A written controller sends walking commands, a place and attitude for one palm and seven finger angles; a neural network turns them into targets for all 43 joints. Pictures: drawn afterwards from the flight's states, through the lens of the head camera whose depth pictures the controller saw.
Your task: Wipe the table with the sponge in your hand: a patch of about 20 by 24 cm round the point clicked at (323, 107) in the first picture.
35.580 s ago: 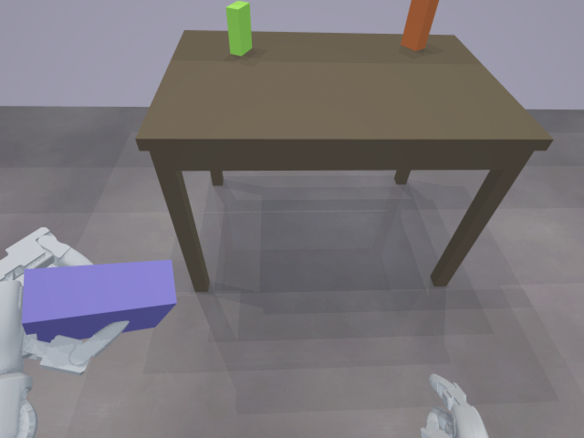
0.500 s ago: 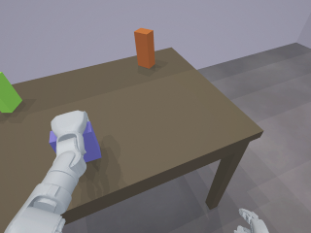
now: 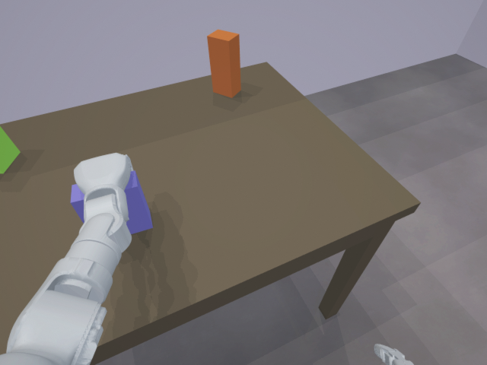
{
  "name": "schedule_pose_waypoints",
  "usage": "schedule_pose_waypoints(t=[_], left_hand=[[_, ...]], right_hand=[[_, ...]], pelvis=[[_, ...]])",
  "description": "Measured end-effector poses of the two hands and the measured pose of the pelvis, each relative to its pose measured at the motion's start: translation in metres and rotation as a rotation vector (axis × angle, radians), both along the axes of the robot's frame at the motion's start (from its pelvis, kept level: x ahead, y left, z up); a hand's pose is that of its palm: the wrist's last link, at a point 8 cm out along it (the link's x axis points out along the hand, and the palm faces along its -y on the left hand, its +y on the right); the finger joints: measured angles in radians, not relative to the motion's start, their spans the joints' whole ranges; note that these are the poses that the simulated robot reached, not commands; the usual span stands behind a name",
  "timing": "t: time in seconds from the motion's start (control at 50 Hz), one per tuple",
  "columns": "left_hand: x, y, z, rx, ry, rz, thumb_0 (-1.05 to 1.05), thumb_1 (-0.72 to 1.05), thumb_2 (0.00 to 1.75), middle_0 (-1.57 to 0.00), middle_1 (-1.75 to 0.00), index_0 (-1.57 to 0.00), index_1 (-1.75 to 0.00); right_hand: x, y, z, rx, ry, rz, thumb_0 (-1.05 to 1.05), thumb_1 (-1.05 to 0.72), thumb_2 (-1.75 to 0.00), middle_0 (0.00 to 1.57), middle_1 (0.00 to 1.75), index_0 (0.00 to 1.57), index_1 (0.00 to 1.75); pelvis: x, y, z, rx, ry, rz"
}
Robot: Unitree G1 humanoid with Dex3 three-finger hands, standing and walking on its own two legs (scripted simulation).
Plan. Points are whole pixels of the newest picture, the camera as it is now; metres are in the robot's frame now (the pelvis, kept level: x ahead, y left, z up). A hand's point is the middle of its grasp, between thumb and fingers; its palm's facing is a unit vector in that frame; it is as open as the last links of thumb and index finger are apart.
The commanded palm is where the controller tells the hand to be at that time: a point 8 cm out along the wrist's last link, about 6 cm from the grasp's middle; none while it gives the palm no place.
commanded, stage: wipe forward along the middle lane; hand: left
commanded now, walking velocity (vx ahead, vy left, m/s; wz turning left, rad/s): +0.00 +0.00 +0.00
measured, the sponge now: (118, 214) +0.38 +0.27 +0.01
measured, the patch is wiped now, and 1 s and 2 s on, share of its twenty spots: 1.00 1.00 1.00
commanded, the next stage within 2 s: slide back across to the first lane in 0.14 s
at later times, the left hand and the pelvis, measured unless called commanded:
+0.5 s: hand (99, 186) +0.41 +0.30 +0.06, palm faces -0.05 -0.02 -1.00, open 8.9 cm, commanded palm +0.38 +0.29 +0.11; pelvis +0.00 +0.02 +0.00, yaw -1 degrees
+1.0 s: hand (70, 194) +0.39 +0.35 +0.06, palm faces -0.10 -0.02 -1.00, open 8.9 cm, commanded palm +0.36 +0.34 +0.11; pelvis +0.02 +0.01 +0.00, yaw +1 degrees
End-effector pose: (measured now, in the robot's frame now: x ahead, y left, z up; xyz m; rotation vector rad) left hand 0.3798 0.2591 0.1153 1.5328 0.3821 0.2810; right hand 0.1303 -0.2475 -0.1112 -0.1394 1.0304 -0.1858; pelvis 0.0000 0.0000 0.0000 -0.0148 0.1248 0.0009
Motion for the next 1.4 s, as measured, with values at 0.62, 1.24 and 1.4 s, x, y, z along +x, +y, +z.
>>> schedule_pose_waypoints(t=[0.62, 1.24, 1.4], left_hand=[[0.008, 0.050, 0.003, 0.005, 0.010, 0.052, 0.00, -0.45, 1.14, -0.83, -1.46, -0.85, -1.46], [-0.028, 0.073, 0.001, -0.005, 0.025, 0.019, -0.01, -0.44, 1.13, -0.82, -1.48, -0.84, -1.48], [-0.052, 0.066, 0.000, -0.007, -0.033, 0.038, -0.01, -0.43, 1.13, -0.81, -1.49, -0.83, -1.50]], right_hand=[[-0.019, 0.012, -0.001, -0.009, 0.057, -0.028, 0.01, -0.91, -0.90, 0.20, 0.30, 0.20, 0.30], [0.035, 0.005, 0.008, -0.025, -0.011, 0.033, 0.01, -0.91, -0.90, 0.20, 0.30, 0.20, 0.30], [0.052, 0.021, 0.017, -0.001, -0.079, 0.069, 0.01, -0.91, -0.90, 0.20, 0.30, 0.20, 0.30]], pelvis=[[0.008, 0.017, 0.002, -0.011, 0.006, 0.000], [0.027, 0.015, 0.004, -0.013, -0.011, 0.009], [0.019, 0.017, 0.004, -0.008, -0.038, 0.012]])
